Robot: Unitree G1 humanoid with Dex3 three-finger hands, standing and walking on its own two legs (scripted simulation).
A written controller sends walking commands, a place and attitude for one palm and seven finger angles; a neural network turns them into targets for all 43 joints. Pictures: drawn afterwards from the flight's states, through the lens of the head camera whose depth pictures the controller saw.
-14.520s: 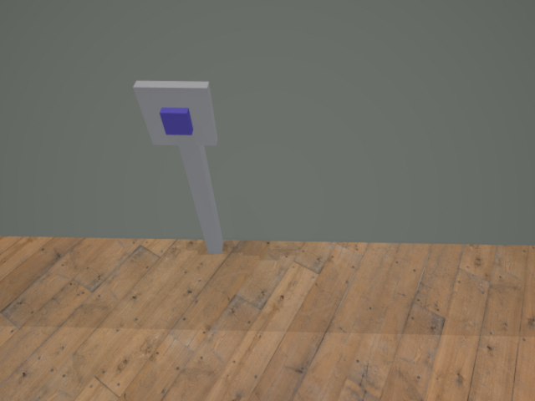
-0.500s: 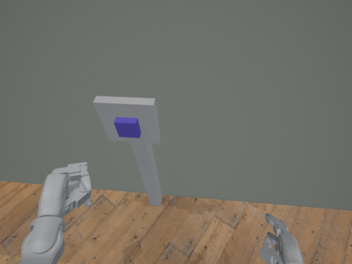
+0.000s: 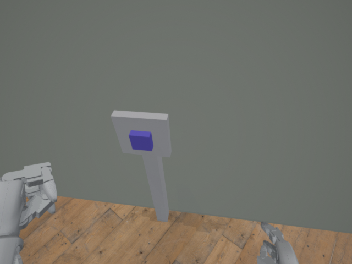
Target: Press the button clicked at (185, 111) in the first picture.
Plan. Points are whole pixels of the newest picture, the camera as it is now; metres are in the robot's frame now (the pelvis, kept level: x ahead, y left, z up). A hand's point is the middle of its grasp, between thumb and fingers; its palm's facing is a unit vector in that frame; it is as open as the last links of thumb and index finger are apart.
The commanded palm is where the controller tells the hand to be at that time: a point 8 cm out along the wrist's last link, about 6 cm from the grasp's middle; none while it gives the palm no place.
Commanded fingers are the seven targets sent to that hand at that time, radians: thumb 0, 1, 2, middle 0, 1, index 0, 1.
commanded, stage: draw the hand back to the body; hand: left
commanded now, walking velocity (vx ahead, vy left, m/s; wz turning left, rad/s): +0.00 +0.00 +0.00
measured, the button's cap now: (141, 140) +0.49 +0.19 -0.03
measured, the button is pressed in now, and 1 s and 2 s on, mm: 0 0 0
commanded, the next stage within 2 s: step back with the hand held close in 0.26 s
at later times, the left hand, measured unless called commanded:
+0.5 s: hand (44, 204) +0.16 +0.24 +0.16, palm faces +0.39 -0.82 -0.42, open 3.1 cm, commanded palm +0.10 +0.28 +0.17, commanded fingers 0.00 0.90 0.90 -1.30 -1.50 -1.30 -1.50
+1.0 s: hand (27, 233) +0.12 +0.25 +0.15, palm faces +0.34 -0.80 -0.49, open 3.1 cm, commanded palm +0.06 +0.29 +0.17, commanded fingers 0.00 0.90 0.90 -1.30 -1.50 -1.30 -1.50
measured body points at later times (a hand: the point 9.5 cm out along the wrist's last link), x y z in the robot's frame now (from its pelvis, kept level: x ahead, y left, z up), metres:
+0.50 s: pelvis -0.03 +0.00 +0.00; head -0.04 -0.01 +0.45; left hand +0.13 +0.28 +0.18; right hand +0.15 -0.22 -0.08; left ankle -0.06 +0.09 -0.74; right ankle +0.00 -0.11 -0.74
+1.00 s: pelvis -0.08 +0.01 -0.01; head -0.06 +0.01 +0.44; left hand +0.09 +0.29 +0.18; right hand +0.10 -0.23 -0.09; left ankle -0.06 +0.09 -0.74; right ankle +0.00 -0.11 -0.74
